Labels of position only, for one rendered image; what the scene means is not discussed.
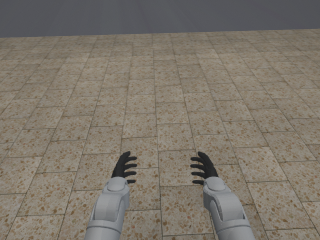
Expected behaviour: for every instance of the right robot forearm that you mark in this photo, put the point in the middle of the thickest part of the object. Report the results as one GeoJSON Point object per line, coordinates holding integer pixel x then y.
{"type": "Point", "coordinates": [228, 215]}

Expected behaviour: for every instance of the left robot hand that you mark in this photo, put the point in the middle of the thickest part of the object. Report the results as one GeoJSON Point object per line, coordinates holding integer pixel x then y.
{"type": "Point", "coordinates": [121, 167]}

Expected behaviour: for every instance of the right robot hand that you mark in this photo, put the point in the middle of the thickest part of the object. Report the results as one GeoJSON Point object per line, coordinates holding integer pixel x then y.
{"type": "Point", "coordinates": [207, 167]}

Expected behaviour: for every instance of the left robot forearm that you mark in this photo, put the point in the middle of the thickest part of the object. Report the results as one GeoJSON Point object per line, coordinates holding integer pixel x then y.
{"type": "Point", "coordinates": [107, 216]}

